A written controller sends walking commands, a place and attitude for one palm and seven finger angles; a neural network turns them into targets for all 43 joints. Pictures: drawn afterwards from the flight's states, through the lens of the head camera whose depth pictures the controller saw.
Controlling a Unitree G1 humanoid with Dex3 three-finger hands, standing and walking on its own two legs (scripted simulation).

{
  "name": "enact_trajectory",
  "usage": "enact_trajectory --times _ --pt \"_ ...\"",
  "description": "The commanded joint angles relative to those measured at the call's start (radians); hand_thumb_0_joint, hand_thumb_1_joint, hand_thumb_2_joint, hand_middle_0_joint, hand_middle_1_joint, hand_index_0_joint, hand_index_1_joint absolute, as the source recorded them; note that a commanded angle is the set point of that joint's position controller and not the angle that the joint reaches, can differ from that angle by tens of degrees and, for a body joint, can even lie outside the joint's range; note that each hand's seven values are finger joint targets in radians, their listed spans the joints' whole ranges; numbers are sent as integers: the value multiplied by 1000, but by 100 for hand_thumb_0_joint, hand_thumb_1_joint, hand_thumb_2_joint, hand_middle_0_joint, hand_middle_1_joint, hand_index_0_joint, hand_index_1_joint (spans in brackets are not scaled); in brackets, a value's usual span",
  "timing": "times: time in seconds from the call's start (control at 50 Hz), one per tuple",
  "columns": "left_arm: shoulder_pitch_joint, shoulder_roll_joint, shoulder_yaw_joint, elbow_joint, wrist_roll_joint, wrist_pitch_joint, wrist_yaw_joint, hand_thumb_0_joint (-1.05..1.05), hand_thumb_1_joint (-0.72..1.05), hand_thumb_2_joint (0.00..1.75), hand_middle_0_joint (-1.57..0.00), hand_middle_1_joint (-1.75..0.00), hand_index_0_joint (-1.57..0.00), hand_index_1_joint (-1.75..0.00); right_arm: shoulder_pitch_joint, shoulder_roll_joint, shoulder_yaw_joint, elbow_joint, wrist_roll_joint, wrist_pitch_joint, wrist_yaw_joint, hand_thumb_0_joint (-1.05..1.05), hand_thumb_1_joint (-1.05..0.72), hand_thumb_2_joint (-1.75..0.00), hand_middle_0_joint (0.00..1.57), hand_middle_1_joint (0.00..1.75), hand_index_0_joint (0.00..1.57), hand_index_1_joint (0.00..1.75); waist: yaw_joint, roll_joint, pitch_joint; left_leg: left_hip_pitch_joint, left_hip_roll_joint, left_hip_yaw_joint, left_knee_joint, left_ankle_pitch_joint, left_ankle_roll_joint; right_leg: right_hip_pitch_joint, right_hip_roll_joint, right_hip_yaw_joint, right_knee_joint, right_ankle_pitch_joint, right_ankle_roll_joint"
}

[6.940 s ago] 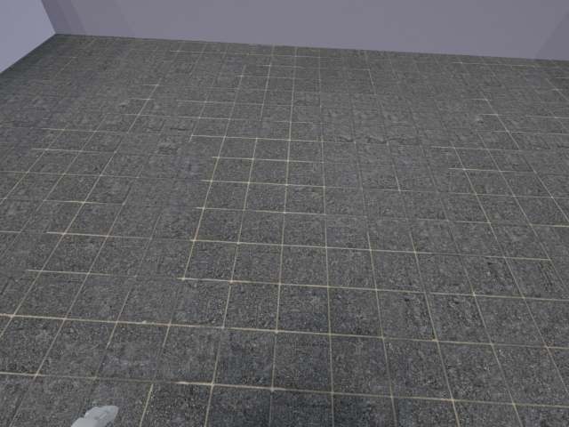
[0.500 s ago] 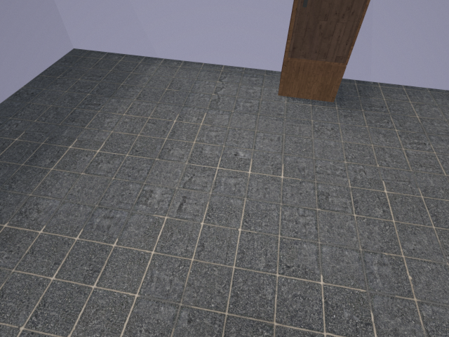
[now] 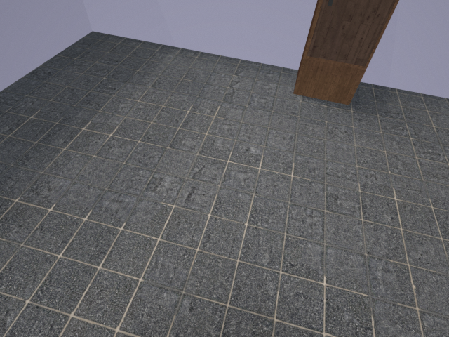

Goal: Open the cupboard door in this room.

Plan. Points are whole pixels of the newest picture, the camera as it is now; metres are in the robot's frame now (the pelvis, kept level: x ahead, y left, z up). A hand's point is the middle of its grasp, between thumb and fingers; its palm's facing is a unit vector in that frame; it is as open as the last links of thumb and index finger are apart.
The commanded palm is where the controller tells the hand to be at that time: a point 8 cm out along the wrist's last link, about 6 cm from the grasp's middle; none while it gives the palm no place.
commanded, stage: stand and wait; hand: left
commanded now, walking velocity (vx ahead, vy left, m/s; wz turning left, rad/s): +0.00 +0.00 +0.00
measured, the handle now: out of the picture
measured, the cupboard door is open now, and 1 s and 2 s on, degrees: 0 0 0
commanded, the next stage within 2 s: turn or walk to find it in 0.18 s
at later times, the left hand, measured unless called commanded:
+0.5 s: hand out of the picture +0.01 +0.16 -0.17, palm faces +0.07 -0.98 -0.18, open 7.4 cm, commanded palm none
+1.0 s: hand out of the picture +0.04 +0.16 -0.16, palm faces -0.03 -0.98 -0.20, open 7.4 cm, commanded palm none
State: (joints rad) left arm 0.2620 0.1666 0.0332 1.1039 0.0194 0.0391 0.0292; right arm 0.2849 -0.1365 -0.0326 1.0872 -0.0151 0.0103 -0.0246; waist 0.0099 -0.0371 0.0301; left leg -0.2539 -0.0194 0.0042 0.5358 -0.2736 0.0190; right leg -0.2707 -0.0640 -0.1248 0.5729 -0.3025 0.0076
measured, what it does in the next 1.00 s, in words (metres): stands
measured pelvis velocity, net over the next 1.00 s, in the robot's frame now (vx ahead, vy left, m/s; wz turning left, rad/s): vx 0.01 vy -0.01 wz -0.06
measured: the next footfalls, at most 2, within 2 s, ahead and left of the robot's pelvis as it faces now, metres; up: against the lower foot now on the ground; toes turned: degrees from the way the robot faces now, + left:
none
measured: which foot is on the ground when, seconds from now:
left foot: down 0.00-1.00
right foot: down 0.00-1.00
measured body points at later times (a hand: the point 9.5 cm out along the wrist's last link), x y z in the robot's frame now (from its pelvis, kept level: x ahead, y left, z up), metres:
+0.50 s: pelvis +0.01 -0.01 +0.00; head +0.02 -0.01 +0.45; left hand +0.01 +0.21 -0.16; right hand +0.02 -0.24 -0.15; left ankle +0.01 +0.11 -0.73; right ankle +0.00 -0.11 -0.73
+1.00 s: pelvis +0.01 -0.01 +0.01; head +0.01 -0.02 +0.46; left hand +0.04 +0.21 -0.15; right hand -0.01 -0.23 -0.16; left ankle +0.01 +0.11 -0.73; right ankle +0.00 -0.11 -0.73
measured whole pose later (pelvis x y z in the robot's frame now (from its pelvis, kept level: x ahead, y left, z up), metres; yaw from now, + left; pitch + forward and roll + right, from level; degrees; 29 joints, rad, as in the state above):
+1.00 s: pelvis +0.01 -0.01 +0.01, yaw -3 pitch -2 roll +0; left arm 0.24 0.16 0.01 1.12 0.01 0.00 0.02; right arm 0.28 -0.15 -0.01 1.15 -0.01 -0.01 -0.03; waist 0.00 0.01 0.03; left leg -0.16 0.02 0.05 0.43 -0.24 -0.01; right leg -0.18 0.00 -0.05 0.45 -0.24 -0.02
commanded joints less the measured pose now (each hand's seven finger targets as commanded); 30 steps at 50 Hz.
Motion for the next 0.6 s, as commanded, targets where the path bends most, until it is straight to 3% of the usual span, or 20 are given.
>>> enact_trajectory --times 0.0,0.06,0.1,0.14,0.24,0.32,0.38,0.44,0.5,0.58 --pt "80 43 -3 -21 -3 -33 1 0 90 90 -20 -30 -20 -30 1 -137 -10 -37 2 -30 -17 0 -90 -90 20 30 20 30 29 190 1 -61 200 -246 -254 123 88 82 -17 65 -62 44 7" --pt "94 74 -7 -4 -7 -50 5 0 90 90 -20 -30 -20 -30 31 -106 -4 -26 8 -36 -12 0 -90 -90 20 30 20 30 12 79 -40 -27 124 -141 -160 239 32 151 -70 115 -154 210 -9" --pt "70 83 -7 -5 -9 -57 6 0 90 90 -20 -30 -20 -30 46 -98 -1 -13 7 -29 -11 0 -90 -90 20 30 20 30 -4 -14 -28 8 101 -93 -134 212 4 120 -99 140 -181 216 -30" --pt "57 84 -10 -8 -10 -58 6 0 90 90 -20 -30 -20 -30 56 -95 2 1 6 -26 -9 0 -90 -90 20 30 20 30 -10 -37 -7 34 99 -80 -141 204 -2 88 -98 138 -198 190 -34" --pt "42 115 7 -24 -10 -44 12 0 90 90 -20 -30 -20 -30 36 -113 2 -7 4 -13 -2 0 -90 -90 20 30 20 30 0 -26 54 -54 87 -74 -114 182 -7 95 -113 124 -196 106 -34" --pt "38 120 13 -38 -10 -41 12 0 90 90 -20 -30 -20 -30 39 -99 2 -15 1 -9 -3 0 -90 -90 20 30 20 30 -3 -28 20 -31 75 -56 -59 171 -12 78 -150 141 -213 84 -62" --pt "27 98 5 -32 -11 -44 10 0 90 90 -20 -30 -20 -30 50 -93 8 -3 0 -16 -4 0 -90 -90 20 30 20 30 -11 41 3 18 97 -91 -106 214 -5 61 -104 116 -184 86 -43" --pt "45 87 -3 -16 -12 -48 5 0 90 90 -20 -30 -20 -30 28 -120 6 8 6 -31 -12 0 -90 -90 20 30 20 30 5 103 -7 48 131 -116 -151 243 12 97 -59 113 -191 154 -24" --pt "38 93 5 -14 -10 -36 2 0 90 90 -20 -30 -20 -30 27 -118 2 9 5 -22 -21 0 -90 -90 20 30 20 30 -1 83 34 32 138 -85 -139 214 7 76 -57 134 -174 199 -28" --pt "28 99 19 -33 -7 -27 -4 0 90 90 -20 -30 -20 -30 17 -133 -8 -9 2 -15 -26 0 -90 -90 20 30 20 30 -4 79 30 22 159 -77 -139 143 14 45 -43 154 -146 178 -34"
